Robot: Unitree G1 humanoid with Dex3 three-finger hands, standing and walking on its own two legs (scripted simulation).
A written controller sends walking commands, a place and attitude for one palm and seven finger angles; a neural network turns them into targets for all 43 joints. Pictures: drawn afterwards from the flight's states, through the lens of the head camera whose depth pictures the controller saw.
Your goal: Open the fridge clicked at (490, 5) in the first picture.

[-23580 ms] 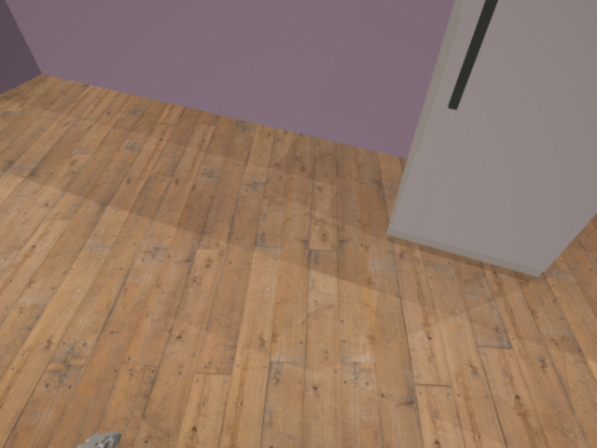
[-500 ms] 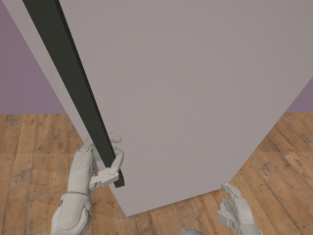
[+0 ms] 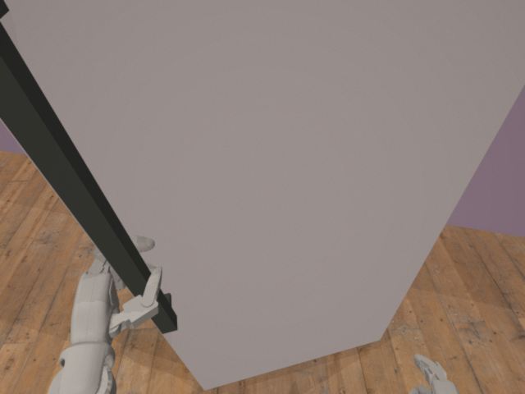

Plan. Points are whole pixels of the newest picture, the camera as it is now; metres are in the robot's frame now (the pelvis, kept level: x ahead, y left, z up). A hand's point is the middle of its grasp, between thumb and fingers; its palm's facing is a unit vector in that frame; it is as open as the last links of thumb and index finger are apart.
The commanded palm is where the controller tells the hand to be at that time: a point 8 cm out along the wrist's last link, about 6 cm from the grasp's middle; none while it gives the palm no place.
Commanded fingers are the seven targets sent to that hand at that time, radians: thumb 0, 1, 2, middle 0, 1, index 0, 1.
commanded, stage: walk backward, drawing the door open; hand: left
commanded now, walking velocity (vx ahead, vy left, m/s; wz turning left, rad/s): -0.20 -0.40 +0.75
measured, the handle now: (115, 227) +0.28 +0.18 +0.19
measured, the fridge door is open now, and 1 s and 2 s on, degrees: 30 76 71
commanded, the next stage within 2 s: stop walking and hold the door back in 0.90 s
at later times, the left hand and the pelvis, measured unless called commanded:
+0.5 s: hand out of the picture +0.05 +0.03 +0.10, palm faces +0.62 -0.67 -0.41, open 7.1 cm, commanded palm -0.01 +0.04 +0.10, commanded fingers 0.00 0.90 0.90 -0.45 -1.40 -0.45 -1.40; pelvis -0.07 -0.26 -0.01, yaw +22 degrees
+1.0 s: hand out of the picture -0.07 -0.16 +0.10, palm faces +0.85 -0.34 -0.41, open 7.1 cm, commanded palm -0.12 -0.16 +0.09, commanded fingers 0.00 0.90 0.90 -0.45 -1.40 -0.45 -1.40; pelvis -0.05 -0.51 +0.00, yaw +43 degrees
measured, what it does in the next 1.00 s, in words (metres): steps to the right, turning left: left foot, then right foot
